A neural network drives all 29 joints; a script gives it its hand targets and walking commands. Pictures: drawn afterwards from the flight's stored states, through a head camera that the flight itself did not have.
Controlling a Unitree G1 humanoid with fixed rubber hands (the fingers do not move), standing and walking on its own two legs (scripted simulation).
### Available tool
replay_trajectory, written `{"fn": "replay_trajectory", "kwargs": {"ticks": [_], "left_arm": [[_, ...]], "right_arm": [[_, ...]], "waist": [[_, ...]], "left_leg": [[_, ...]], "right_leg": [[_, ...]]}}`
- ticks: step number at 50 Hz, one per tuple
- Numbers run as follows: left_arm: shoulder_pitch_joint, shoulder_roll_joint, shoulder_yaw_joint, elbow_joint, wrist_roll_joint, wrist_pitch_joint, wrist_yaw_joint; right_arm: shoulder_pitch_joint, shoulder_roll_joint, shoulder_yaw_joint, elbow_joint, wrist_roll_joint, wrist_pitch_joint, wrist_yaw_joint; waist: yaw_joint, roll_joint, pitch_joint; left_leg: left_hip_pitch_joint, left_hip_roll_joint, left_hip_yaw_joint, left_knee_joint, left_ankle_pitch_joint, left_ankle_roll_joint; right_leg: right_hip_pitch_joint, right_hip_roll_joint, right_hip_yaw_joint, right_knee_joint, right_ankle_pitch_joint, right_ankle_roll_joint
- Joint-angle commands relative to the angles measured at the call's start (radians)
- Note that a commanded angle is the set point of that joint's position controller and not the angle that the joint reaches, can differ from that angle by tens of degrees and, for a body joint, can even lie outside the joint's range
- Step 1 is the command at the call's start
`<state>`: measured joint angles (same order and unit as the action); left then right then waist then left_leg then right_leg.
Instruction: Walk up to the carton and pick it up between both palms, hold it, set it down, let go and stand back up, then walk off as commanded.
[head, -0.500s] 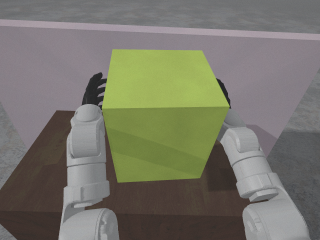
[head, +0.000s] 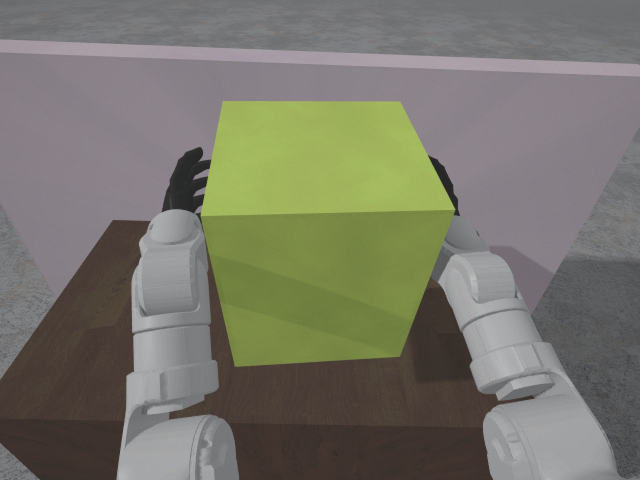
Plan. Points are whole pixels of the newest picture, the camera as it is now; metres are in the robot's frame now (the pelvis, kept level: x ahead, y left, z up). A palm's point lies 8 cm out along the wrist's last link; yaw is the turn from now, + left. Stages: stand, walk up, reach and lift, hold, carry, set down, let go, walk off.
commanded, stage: hold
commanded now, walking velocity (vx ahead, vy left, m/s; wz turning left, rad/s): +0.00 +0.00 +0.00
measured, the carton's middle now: (316, 236) +0.36 +0.01 +0.17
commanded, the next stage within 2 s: none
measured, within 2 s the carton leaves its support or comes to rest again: neither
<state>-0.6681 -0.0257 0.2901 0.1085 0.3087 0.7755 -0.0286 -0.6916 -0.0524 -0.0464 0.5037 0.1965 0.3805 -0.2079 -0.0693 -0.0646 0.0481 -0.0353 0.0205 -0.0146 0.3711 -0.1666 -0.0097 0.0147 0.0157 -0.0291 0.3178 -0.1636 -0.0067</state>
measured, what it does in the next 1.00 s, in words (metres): stands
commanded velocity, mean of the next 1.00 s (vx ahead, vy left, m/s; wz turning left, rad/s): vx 0.00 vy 0.00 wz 0.00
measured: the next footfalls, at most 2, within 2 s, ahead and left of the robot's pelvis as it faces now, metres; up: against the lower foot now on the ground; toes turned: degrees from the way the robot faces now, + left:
none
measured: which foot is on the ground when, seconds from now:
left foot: down 0.00-1.00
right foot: down 0.00-1.00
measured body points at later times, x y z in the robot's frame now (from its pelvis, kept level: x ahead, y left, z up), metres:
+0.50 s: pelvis +0.00 +0.00 +0.00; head -0.05 +0.03 +0.45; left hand +0.38 +0.16 +0.21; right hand +0.38 -0.14 +0.20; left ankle +0.04 +0.12 -0.75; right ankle +0.02 -0.11 -0.75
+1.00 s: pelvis +0.01 +0.00 +0.00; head -0.04 +0.03 +0.45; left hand +0.38 +0.16 +0.21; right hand +0.38 -0.14 +0.20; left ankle +0.04 +0.12 -0.75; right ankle +0.02 -0.11 -0.75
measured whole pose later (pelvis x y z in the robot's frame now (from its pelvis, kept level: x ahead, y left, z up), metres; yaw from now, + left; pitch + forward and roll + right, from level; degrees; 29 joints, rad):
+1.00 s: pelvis +0.01 +0.00 +0.00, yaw +0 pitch -10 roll -1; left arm -0.65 -0.04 0.30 0.10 0.31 0.78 -0.03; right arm -0.69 -0.06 -0.03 0.49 0.20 0.39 -0.21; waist -0.07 -0.06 0.05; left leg -0.02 0.02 -0.01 0.37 -0.18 0.00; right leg 0.03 0.01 -0.02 0.31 -0.17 0.00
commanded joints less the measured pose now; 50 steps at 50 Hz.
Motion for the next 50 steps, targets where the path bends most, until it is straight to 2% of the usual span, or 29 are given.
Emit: {"fn": "replay_trajectory", "kwargs": {"ticks": [1, 4, 7, 10, 11, 13, 14, 17, 18, 20, 22, 23, 26, 28, 29, 30, 31, 32, 33, 34, 35, 38, 39, 40, 42, 43, 45, 48, 50], "left_arm": [[-0.618, -0.545, -0.475, -0.013, -0.133, -0.048, -0.116], [-0.634, -0.566, -0.52, -0.049, -0.163, -0.066, -0.112], [-0.55, -0.553, -0.478, 0.011, -0.123, -0.044, -0.12], [-0.579, -0.562, -0.486, -0.042, -0.11, -0.035, -0.127], [-0.59, -0.549, -0.485, -0.032, -0.125, -0.034, -0.132], [-0.6, -0.568, -0.487, 0.0, -0.115, -0.037, -0.128], [-0.684, -0.557, -0.498, -0.045, -0.129, -0.052, -0.123], [-0.616, -0.567, -0.493, -0.043, -0.133, -0.059, -0.115], [-0.619, -0.581, -0.511, -0.035, -0.136, -0.056, -0.113], [-0.612, -0.573, -0.521, -0.093, -0.155, -0.068, -0.101], [-0.616, -0.559, -0.513, -0.032, -0.146, -0.061, -0.109], [-0.563, -0.558, -0.488, -0.021, -0.133, -0.05, -0.109], [-0.631, -0.553, -0.494, -0.053, -0.139, -0.051, -0.117], [-0.627, -0.581, -0.55, -0.133, -0.166, -0.061, -0.113], [-0.606, -0.584, -0.552, -0.083, -0.173, -0.057, -0.106], [-0.577, -0.58, -0.541, -0.064, -0.162, -0.049, -0.105], [-0.548, -0.578, -0.535, -0.083, -0.156, -0.043, -0.103], [-0.6, -0.556, -0.525, -0.098, -0.149, -0.044, -0.106], [-0.602, -0.548, -0.508, -0.112, -0.136, -0.044, -0.107], [-0.571, -0.566, -0.527, -0.123, -0.134, -0.043, -0.104], [-0.521, -0.572, -0.513, -0.05, -0.129, -0.029, -0.11], [-0.571, -0.59, -0.512, -0.025, -0.131, -0.033, -0.114], [-0.617, -0.591, -0.548, -0.081, -0.165, -0.043, -0.112], [-0.627, -0.59, -0.547, -0.105, -0.156, -0.046, -0.107], [-0.645, -0.59, -0.552, -0.131, -0.178, -0.063, -0.093], [-0.59, -0.606, -0.571, -0.106, -0.179, -0.056, -0.091], [-0.511, -0.562, -0.536, -0.058, -0.138, -0.041, -0.093], [-0.506, -0.539, -0.446, 0.005, -0.109, -0.027, -0.121], [-0.595, -0.542, -0.461, -0.053, -0.123, -0.042, -0.12]], "right_arm": [[-0.92, 0.599, 0.36, -0.306, 0.085, -0.072, 0.091], [-0.954, 0.61, 0.358, -0.353, 0.082, -0.085, 0.09], [-0.928, 0.593, 0.365, -0.356, 0.077, -0.073, 0.077], [-0.89, 0.575, 0.35, -0.298, 0.091, -0.063, 0.088], [-0.884, 0.571, 0.33, -0.283, 0.079, -0.061, 0.083], [-0.93, 0.576, 0.329, -0.312, 0.082, -0.073, 0.09], [-0.93, 0.598, 0.327, -0.284, 0.086, -0.069, 0.095], [-0.946, 0.616, 0.367, -0.346, 0.104, -0.08, 0.087], [-0.919, 0.595, 0.353, -0.324, 0.1, -0.078, 0.087], [-0.922, 0.621, 0.403, -0.375, 0.114, -0.082, 0.083], [-0.931, 0.601, 0.369, -0.363, 0.094, -0.076, 0.076], [-0.925, 0.596, 0.384, -0.365, 0.095, -0.077, 0.08], [-0.886, 0.595, 0.353, -0.313, 0.085, -0.072, 0.087], [-0.876, 0.603, 0.368, -0.362, 0.105, -0.077, 0.081], [-0.931, 0.592, 0.375, -0.404, 0.104, -0.082, 0.084], [-0.898, 0.584, 0.359, -0.392, 0.096, -0.076, 0.082], [-0.891, 0.573, 0.392, -0.415, 0.116, -0.078, 0.08], [-0.86, 0.561, 0.386, -0.36, 0.109, -0.065, 0.077], [-0.849, 0.582, 0.399, -0.344, 0.101, -0.055, 0.08], [-0.875, 0.577, 0.397, -0.386, 0.11, -0.066, 0.084], [-0.891, 0.566, 0.376, -0.401, 0.097, -0.066, 0.08], [-0.942, 0.589, 0.368, -0.368, 0.089, -0.074, 0.09], [-0.886, 0.576, 0.34, -0.35, 0.083, -0.071, 0.09], [-0.883, 0.579, 0.348, -0.338, 0.085, -0.07, 0.091], [-0.937, 0.601, 0.401, -0.412, 0.115, -0.084, 0.092], [-0.929, 0.585, 0.41, -0.438, 0.12, -0.082, 0.088], [-0.878, 0.578, 0.4, -0.402, 0.104, -0.067, 0.076], [-0.882, 0.571, 0.377, -0.353, 0.085, -0.06, 0.081], [-0.898, 0.606, 0.379, -0.324, 0.099, -0.057, 0.087]], "waist": [[0.005, 0.077, -0.408], [-0.007, 0.069, -0.453], [-0.006, 0.057, -0.399], [-0.01, 0.103, -0.367], [-0.031, 0.074, -0.363], [-0.013, 0.127, -0.375], [-0.021, 0.113, -0.382], [0.002, 0.095, -0.433], [-0.02, 0.112, -0.423], [0.008, 0.091, -0.491], [-0.027, 0.073, -0.421], [0.0, 0.059, -0.404], [-0.013, 0.092, -0.424], [-0.018, 0.122, -0.489], [-0.01, 0.121, -0.482], [-0.034, 0.12, -0.428], [-0.015, 0.096, -0.469], [-0.029, 0.095, -0.43], [-0.002, 0.096, -0.425], [-0.007, 0.113, -0.436], [-0.01, 0.095, -0.401], [0.003, 0.075, -0.377], [-0.037, 0.101, -0.414], [-0.042, 0.103, -0.435], [0.001, 0.103, -0.503], [-0.009, 0.112, -0.525], [-0.009, 0.087, -0.421], [0.008, 0.043, -0.362], [0.014, 0.051, -0.372]], "left_leg": [[0.064, -0.061, 0.066, -0.076, 0.097, 0.012], [0.064, -0.055, 0.058, -0.06, 0.146, 0.003], [0.073, -0.057, 0.05, -0.057, 0.173, 0.012], [0.063, -0.054, 0.049, -0.065, 0.155, 0.0], [0.072, -0.055, 0.06, -0.068, 0.116, 0.008], [0.048, -0.049, 0.055, -0.074, 0.104, -0.002], [0.044, -0.055, 0.055, -0.079, 0.074, -0.002], [0.061, -0.062, 0.052, -0.059, 0.159, 0.005], [0.08, -0.057, 0.049, -0.059, 0.155, -0.006], [0.116, -0.059, 0.05, -0.032, 0.232, -0.004], [0.087, -0.065, 0.054, -0.048, 0.159, 0.004], [0.073, -0.053, 0.049, -0.057, 0.173, 0.011], [0.08, -0.059, 0.058, -0.074, 0.105, 0.006], [0.101, -0.057, 0.054, -0.04, 0.217, -0.018], [0.103, -0.056, 0.045, -0.036, 0.209, -0.017], [0.12, -0.053, 0.033, -0.034, 0.258, -0.018], [0.125, -0.052, 0.044, -0.02, 0.298, -0.011], [0.133, -0.047, 0.037, -0.031, 0.272, -0.015], [0.111, -0.054, 0.052, -0.042, 0.222, -0.008], [0.115, -0.049, 0.048, -0.046, 0.225, -0.012], [0.109, -0.056, 0.05, -0.042, 0.21, -0.01], [0.061, -0.047, 0.051, -0.071, 0.141, -0.005], [0.097, -0.049, 0.047, -0.058, 0.159, -0.017], [0.112, -0.05, 0.045, -0.053, 0.182, -0.014], [0.15, -0.048, 0.046, -0.023, 0.273, -0.018], [0.167, -0.051, 0.04, -0.015, 0.301, -0.024], [0.123, -0.057, 0.041, -0.023, 0.25, -0.007], [0.058, -0.059, 0.059, -0.067, 0.147, 0.01], [0.06, -0.054, 0.057, -0.074, 0.141, 0.014]], "right_leg": [[0.056, 0.044, -0.027, -0.061, 0.077, 0.046], [0.051, 0.052, -0.027, -0.05, 0.121, 0.037], [0.07, 0.048, -0.025, -0.055, 0.155, 0.047], [0.054, 0.049, -0.03, -0.051, 0.117, 0.036], [0.055, 0.042, -0.021, -0.069, 0.104, 0.043], [0.045, 0.044, -0.028, -0.055, 0.068, 0.033], [0.049, 0.044, -0.024, -0.057, 0.055, 0.036], [0.077, 0.048, -0.022, -0.045, 0.149, 0.048], [0.056, 0.049, -0.028, -0.048, 0.125, 0.041], [0.074, 0.053, -0.028, -0.035, 0.208, 0.052], [0.063, 0.047, -0.028, -0.059, 0.159, 0.048], [0.062, 0.05, -0.029, -0.052, 0.158, 0.042], [0.056, 0.041, -0.023, -0.06, 0.105, 0.036], [0.075, 0.051, -0.023, -0.038, 0.185, 0.039], [0.058, 0.052, -0.029, -0.04, 0.16, 0.043], [0.047, 0.051, -0.032, -0.044, 0.196, 0.042], [0.08, 0.059, -0.03, -0.037, 0.253, 0.046], [0.054, 0.059, -0.033, -0.041, 0.212, 0.042], [0.06, 0.052, -0.027, -0.046, 0.171, 0.044], [0.052, 0.05, -0.034, -0.042, 0.167, 0.041], [0.053, 0.047, -0.029, -0.054, 0.162, 0.041], [0.04, 0.056, -0.041, -0.059, 0.061, 0.032], [0.039, 0.055, -0.027, -0.057, 0.095, 0.033], [0.042, 0.049, -0.037, -0.052, 0.125, 0.036], [0.039, 0.062, -0.035, -0.045, 0.161, 0.036], [0.046, 0.063, -0.039, -0.04, 0.189, 0.034], [0.05, 0.046, -0.025, -0.042, 0.243, 0.054], [0.079, 0.044, -0.021, -0.061, 0.15, 0.051], [0.068, 0.046, -0.024, -0.055, 0.133, 0.053]]}}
